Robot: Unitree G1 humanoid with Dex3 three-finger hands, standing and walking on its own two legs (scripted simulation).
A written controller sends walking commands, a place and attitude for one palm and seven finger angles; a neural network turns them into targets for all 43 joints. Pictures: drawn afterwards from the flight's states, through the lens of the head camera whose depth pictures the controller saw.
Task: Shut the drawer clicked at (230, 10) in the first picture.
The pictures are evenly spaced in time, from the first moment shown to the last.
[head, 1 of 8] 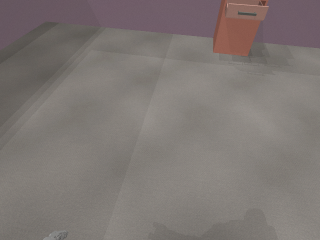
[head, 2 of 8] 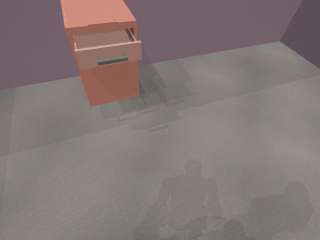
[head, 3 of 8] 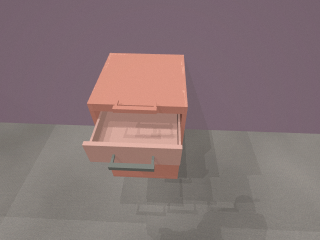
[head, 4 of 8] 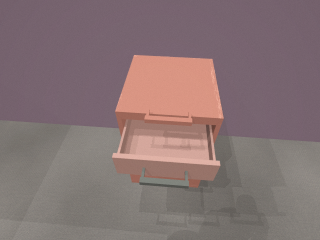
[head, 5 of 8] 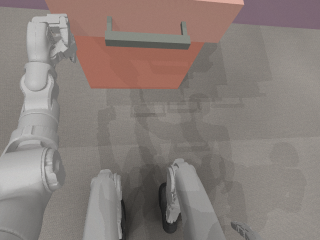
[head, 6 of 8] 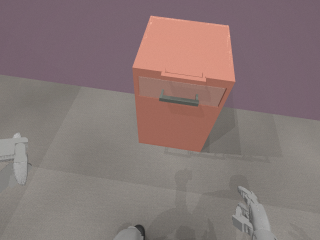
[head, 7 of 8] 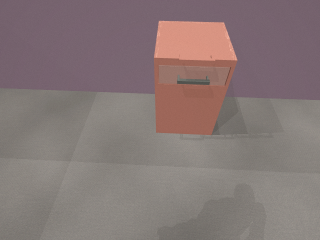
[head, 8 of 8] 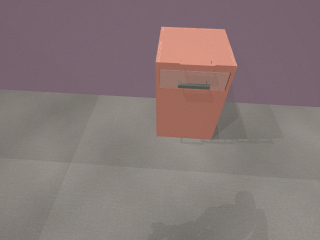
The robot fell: no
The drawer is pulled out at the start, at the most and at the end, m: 0.19 0.19 0.00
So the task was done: yes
